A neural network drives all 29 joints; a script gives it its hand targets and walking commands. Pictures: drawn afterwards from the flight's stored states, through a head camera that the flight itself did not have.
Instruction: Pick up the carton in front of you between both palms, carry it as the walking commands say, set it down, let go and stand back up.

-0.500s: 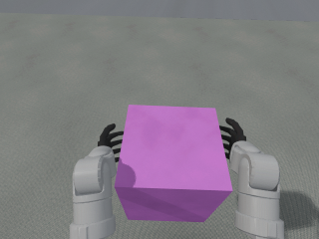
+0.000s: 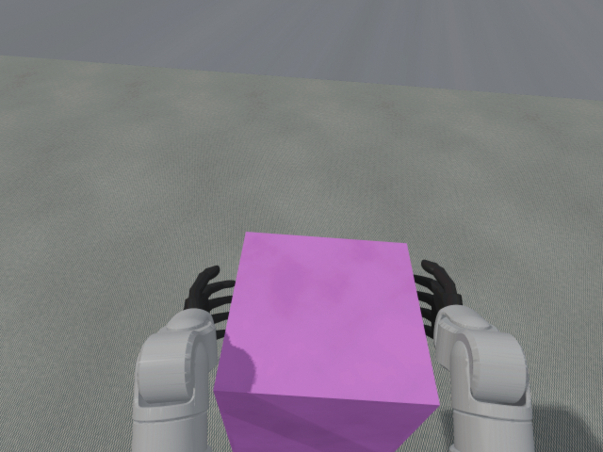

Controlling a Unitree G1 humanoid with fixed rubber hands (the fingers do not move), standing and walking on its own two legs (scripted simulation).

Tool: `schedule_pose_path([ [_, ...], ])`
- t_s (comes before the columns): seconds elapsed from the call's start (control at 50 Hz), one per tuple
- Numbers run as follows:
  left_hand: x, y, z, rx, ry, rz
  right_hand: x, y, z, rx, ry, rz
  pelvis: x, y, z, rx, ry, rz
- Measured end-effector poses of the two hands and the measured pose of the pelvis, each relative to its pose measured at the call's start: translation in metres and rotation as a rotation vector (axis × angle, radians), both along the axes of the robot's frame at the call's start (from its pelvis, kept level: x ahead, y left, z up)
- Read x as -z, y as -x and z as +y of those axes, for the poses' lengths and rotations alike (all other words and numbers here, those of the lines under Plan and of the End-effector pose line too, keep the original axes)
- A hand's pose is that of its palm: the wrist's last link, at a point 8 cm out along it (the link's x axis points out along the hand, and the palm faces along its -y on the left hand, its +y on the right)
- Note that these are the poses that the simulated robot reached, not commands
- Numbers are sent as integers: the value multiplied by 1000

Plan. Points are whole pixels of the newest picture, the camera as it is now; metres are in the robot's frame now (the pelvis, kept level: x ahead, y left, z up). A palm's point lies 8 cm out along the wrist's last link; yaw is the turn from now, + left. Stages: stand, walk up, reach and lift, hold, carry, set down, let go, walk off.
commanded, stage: carry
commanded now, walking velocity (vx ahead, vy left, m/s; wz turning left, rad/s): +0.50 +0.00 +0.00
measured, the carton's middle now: (316, 353) +0.26 +0.01 +0.01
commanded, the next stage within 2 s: none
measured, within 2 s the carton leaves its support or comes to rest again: neither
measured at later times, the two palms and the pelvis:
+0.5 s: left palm (249, 175) +0.55 +0.12 +0.10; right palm (414, 173) +0.57 -0.18 +0.10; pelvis +0.30 -0.04 +0.02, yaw +2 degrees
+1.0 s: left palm (243, 123) +0.77 +0.16 +0.09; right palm (378, 119) +0.77 -0.14 +0.10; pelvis +0.50 +0.01 +0.01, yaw -1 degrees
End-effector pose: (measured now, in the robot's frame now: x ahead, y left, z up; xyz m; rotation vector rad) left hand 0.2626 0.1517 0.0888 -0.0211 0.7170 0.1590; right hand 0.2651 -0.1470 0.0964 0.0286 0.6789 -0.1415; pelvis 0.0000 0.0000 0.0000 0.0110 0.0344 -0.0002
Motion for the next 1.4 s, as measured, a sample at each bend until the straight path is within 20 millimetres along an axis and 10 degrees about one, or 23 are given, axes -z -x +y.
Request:
schedule_pose_path([
  [0.28,-25,-172,-21,20,0,-1,-21,-164,-21,45,-32,0,-25,-165,-10,8,20,47],
  [0.5,-13,-292,-31,-56,-32,77,0,-307,-31,-33,-61,78,-24,-299,-38,-34,-1,29],
  [0.78,-8,-453,3,-10,15,-6,-8,-452,3,10,-6,-3,-6,-447,4,1,2,-13],
  [1.06,-3,-521,5,0,21,19,-4,-517,5,31,-13,21,-11,-508,11,19,9,38],
  [1.4,3,-507,-8,18,-7,26,6,-501,-9,30,-15,29,-7,-501,1,21,8,9],
])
